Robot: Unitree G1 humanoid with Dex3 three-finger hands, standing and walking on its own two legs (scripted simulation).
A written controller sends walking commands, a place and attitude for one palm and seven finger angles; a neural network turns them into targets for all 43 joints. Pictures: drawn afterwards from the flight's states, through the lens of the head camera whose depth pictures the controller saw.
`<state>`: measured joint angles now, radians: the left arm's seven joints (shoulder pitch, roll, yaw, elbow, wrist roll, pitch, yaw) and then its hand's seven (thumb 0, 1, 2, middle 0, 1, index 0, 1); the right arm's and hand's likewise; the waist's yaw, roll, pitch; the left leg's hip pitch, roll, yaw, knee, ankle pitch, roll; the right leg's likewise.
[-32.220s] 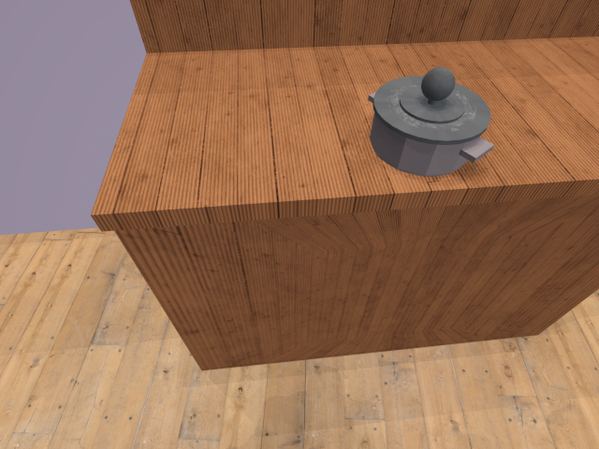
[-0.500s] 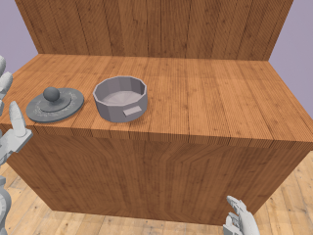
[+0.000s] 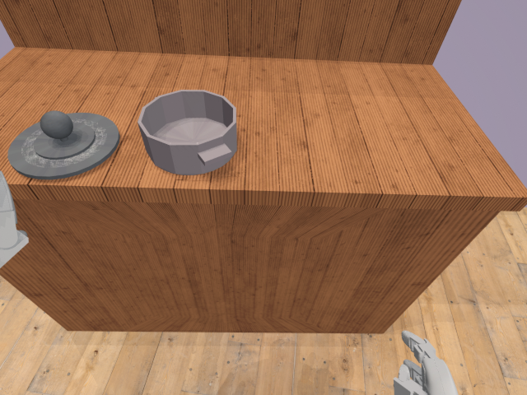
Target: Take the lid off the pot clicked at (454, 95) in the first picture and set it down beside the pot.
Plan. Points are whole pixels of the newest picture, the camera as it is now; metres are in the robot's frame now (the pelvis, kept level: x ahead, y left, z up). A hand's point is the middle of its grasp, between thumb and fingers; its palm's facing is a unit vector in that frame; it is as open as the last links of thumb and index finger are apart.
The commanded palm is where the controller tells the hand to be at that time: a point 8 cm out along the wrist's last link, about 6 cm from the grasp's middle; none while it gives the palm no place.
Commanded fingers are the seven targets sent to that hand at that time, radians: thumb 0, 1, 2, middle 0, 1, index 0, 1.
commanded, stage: step back with the hand held close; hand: left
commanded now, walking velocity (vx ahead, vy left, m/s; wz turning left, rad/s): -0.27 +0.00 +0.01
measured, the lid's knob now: (57, 124) +0.52 +0.41 +0.11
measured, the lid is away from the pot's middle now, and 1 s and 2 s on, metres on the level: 0.24 0.24 0.24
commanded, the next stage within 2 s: stop stepping back and stand still in 0.76 s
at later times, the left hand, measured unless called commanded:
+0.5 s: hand out of the picture +0.12 +0.24 +0.27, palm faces +0.52 -0.76 -0.40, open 7.4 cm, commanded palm +0.05 +0.29 +0.27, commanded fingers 0.00 0.90 0.90 -0.20 -0.30 -0.20 -0.30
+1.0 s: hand out of the picture +0.01 +0.23 +0.25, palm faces +0.38 -0.83 -0.40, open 7.4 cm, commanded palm -0.04 +0.30 +0.27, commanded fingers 0.00 0.90 0.90 -0.20 -0.30 -0.20 -0.30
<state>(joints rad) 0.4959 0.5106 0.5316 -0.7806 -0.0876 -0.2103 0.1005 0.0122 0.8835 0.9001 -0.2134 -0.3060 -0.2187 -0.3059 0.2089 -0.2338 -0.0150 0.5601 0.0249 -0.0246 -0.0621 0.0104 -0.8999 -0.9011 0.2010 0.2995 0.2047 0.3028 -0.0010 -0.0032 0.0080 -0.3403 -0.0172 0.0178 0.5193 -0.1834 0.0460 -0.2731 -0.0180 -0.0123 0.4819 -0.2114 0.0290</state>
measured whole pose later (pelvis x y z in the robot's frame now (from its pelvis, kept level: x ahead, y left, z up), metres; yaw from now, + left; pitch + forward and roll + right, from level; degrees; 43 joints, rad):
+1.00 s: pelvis -0.17 +0.02 -0.01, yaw -2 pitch +1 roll -3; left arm 0.49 0.45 0.47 -0.81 -0.07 -0.19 0.10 0.01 0.88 0.90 -0.21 -0.31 -0.22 -0.31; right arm 0.25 -0.21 -0.01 0.63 0.01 -0.08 -0.06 0.01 -0.90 -0.90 0.20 0.30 0.21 0.30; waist -0.02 0.00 -0.07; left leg -0.45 0.01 -0.05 0.80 -0.36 0.00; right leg -0.28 0.01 0.00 0.58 -0.31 0.03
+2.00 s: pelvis -0.28 +0.03 -0.02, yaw +6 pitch +1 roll -1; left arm 0.37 0.20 0.07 0.83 0.02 0.06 0.01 -0.05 1.03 0.90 -0.21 -0.30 -0.21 -0.30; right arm 0.39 -0.23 -0.05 0.87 -0.03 0.03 0.00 0.01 -0.90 -0.90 0.20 0.30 0.21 0.30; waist -0.03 -0.04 -0.01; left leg -0.36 0.08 -0.02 0.66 -0.33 -0.01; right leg -0.35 -0.02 -0.10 0.72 -0.42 -0.02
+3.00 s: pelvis -0.23 +0.06 +0.00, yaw +5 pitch +0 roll +0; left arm 0.24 0.16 0.01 1.11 0.00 0.01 0.04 0.00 0.92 0.90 -0.20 -0.30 -0.20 -0.30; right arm 0.29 -0.14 -0.03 1.13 -0.01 0.02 -0.04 0.00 -0.90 -0.90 0.20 0.30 0.20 0.30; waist -0.02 0.02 0.04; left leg -0.14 0.04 0.07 0.45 -0.31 -0.01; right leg -0.12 0.00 -0.01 0.43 -0.31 0.00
